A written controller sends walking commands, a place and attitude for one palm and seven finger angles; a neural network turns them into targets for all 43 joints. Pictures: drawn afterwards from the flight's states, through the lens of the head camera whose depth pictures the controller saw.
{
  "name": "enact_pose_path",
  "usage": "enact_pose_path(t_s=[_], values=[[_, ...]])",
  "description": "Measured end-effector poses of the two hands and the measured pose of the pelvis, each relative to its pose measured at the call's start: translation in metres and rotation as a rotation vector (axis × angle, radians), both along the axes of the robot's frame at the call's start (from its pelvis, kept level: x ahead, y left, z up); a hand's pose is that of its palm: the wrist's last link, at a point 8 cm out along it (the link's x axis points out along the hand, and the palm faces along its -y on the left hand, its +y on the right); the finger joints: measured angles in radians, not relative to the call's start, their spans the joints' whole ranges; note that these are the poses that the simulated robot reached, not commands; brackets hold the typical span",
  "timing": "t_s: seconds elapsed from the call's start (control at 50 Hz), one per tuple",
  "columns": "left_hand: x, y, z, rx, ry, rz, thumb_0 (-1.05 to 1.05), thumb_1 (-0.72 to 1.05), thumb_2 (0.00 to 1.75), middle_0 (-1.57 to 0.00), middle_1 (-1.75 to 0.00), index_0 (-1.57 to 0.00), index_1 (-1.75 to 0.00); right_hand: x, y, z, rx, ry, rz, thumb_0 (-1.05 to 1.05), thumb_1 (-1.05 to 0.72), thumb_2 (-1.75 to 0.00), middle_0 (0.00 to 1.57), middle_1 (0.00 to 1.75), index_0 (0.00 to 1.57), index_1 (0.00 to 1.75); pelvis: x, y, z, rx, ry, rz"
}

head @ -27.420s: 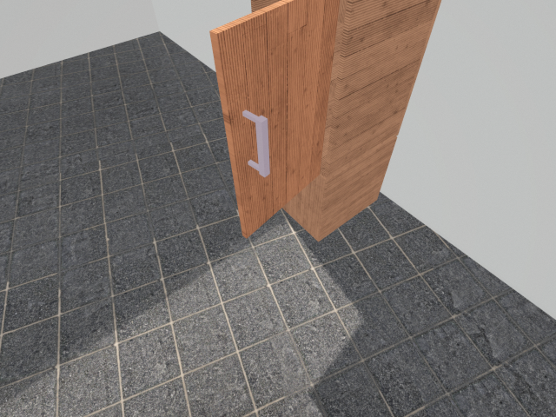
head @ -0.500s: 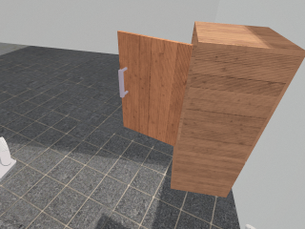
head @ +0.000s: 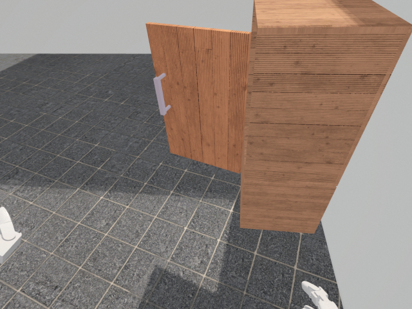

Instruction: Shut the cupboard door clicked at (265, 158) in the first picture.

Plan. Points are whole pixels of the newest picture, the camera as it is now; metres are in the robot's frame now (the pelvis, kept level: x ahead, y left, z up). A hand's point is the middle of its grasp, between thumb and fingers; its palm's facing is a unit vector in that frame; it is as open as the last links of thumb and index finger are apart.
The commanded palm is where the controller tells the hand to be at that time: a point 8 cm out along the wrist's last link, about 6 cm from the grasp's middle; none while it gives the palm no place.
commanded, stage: stop stepping back and stand still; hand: left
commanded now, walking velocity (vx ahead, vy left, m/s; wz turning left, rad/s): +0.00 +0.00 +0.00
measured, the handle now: (163, 94) +0.87 +0.24 +0.00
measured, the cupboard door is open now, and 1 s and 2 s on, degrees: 71 71 71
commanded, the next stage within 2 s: let the arm hang, fingers relaxed in 0.06 s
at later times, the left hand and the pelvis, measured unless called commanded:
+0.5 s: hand out of the picture +0.03 +0.19 -0.17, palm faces +0.08 -0.98 -0.18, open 7.1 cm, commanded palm none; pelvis -0.02 +0.01 -0.01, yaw +4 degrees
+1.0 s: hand out of the picture -0.06 +0.22 -0.17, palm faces +0.07 -0.98 -0.18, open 7.4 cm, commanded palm none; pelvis -0.03 +0.05 +0.00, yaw +2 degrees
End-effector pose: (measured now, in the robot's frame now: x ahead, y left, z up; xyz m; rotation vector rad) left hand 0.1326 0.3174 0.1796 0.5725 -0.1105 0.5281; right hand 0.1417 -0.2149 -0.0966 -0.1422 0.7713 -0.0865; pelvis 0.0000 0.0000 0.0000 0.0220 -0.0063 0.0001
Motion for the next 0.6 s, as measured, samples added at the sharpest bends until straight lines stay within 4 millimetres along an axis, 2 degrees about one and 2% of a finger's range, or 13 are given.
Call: enact_pose_path(t_s=[0.08, 0.14, 0.18, 0.22, 0.26, 0.28, 0.32, 0.36, 0.4, 0.44, 0.46, 0.5, 0.6], values=[[0.003, -0.015, -0.030, -0.145, -0.005, 0.020, 0.01, 0.89, 0.90, -0.20, -0.30, -0.21, -0.30, -0.006, -0.027, 0.007, -0.095, 0.036, 0.006, 0.01, -0.90, -0.90, 0.20, 0.31, 0.20, 0.30, 0.001, -0.004, 0.004, 0.018, -0.011, 0.024], [0.013, -0.027, -0.027, -0.163, -0.067, -0.041, 0.02, 0.89, 0.90, -0.21, -0.30, -0.21, -0.30, -0.004, -0.041, 0.015, -0.167, 0.031, 0.003, 0.02, -0.91, -0.90, 0.20, 0.30, 0.20, 0.30, 0.000, -0.005, 0.002, 0.010, -0.019, 0.043], [0.021, -0.031, -0.022, -0.112, -0.095, -0.108, 0.02, 0.89, 0.90, -0.21, -0.30, -0.21, -0.30, 0.001, -0.047, 0.019, -0.190, 0.012, 0.017, 0.02, -0.91, -0.90, 0.20, 0.30, 0.20, 0.30, -0.001, -0.003, -0.002, -0.004, -0.016, 0.054], [0.038, -0.027, -0.054, -0.110, 0.045, -0.170, 0.01, 0.89, 0.90, -0.20, -0.30, -0.21, -0.30, 0.006, -0.052, 0.009, -0.191, 0.020, 0.055, 0.01, -0.91, -0.90, 0.20, 0.30, 0.20, 0.30, -0.003, 0.003, -0.011, -0.026, -0.006, 0.068], [0.047, -0.023, -0.108, -0.182, 0.284, -0.171, 0.01, 0.90, 0.90, -0.20, -0.30, -0.21, -0.30, 0.007, -0.054, -0.003, -0.179, 0.046, 0.052, 0.01, -0.91, -0.90, 0.20, 0.30, 0.20, 0.30, -0.008, 0.008, -0.017, -0.023, 0.002, 0.068], [0.045, -0.025, -0.139, -0.231, 0.413, -0.159, 0.00, 0.90, 0.90, -0.20, -0.30, -0.20, -0.30, 0.007, -0.053, -0.009, -0.169, 0.060, 0.045, 0.01, -0.91, -0.90, 0.20, 0.30, 0.20, 0.30, -0.009, 0.009, -0.018, -0.021, 0.002, 0.065], [0.029, -0.033, -0.195, -0.330, 0.659, -0.136, 0.01, 0.90, 0.90, -0.20, -0.30, -0.20, -0.30, 0.001, -0.048, -0.017, -0.142, 0.085, 0.032, 0.01, -0.91, -0.90, 0.20, 0.30, 0.20, 0.30, -0.012, 0.011, -0.018, -0.019, -0.002, 0.057], [0.001, -0.047, -0.242, -0.422, 0.857, -0.122, 0.01, 0.90, 0.90, -0.20, -0.30, -0.20, -0.30, -0.011, -0.039, -0.022, -0.119, 0.125, 0.025, 0.01, -0.91, -0.90, 0.19, 0.30, 0.20, 0.29, -0.014, 0.011, -0.017, -0.014, -0.008, 0.057], [-0.033, -0.063, -0.279, -0.517, 1.003, -0.101, 0.01, 0.91, 0.90, -0.20, -0.30, -0.20, -0.30, -0.028, -0.029, -0.027, -0.108, 0.189, 0.027, 0.01, -0.91, -0.90, 0.19, 0.30, 0.20, 0.29, -0.016, 0.010, -0.017, -0.015, -0.017, 0.060], [-0.068, -0.078, -0.307, -0.614, 1.118, -0.071, 0.01, 0.91, 0.90, -0.20, -0.30, -0.20, -0.30, -0.049, -0.018, -0.031, -0.102, 0.272, 0.032, 0.01, -0.91, -0.90, 0.20, 0.30, 0.20, 0.29, -0.017, 0.010, -0.015, -0.014, -0.027, 0.065], [-0.084, -0.084, -0.317, -0.662, 1.160, -0.046, 0.01, 0.91, 0.90, -0.20, -0.30, -0.21, -0.30, -0.060, -0.013, -0.032, -0.099, 0.317, 0.035, 0.01, -0.91, -0.90, 0.20, 0.30, 0.20, 0.29, -0.018, 0.010, -0.014, -0.014, -0.031, 0.067], [-0.110, -0.078, -0.326, -0.717, 1.185, 0.044, -0.01, 0.96, 0.90, -0.21, -0.30, -0.21, -0.30, -0.083, -0.003, -0.034, -0.093, 0.405, 0.045, 0.01, -0.91, -0.90, 0.20, 0.30, 0.20, 0.29, -0.019, 0.009, -0.011, -0.022, -0.033, 0.074], [-0.168, -0.063, -0.329, -0.756, 1.319, 0.147, -0.01, 0.97, 0.90, -0.20, -0.30, -0.21, -0.30, -0.125, 0.005, -0.037, -0.098, 0.547, 0.012, 0.01, -0.94, -0.90, 0.20, 0.30, 0.20, 0.30, -0.023, 0.018, -0.004, -0.043, -0.031, 0.073]])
